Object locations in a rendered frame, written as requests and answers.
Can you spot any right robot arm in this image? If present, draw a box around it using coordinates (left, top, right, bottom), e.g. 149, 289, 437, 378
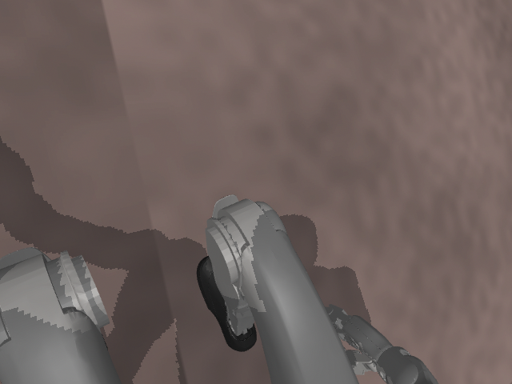
376, 346, 438, 384

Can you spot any right robot foot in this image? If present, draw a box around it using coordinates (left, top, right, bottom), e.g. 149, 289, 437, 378
197, 256, 257, 352

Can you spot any right robot hand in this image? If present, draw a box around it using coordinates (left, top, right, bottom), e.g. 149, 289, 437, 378
325, 304, 393, 375

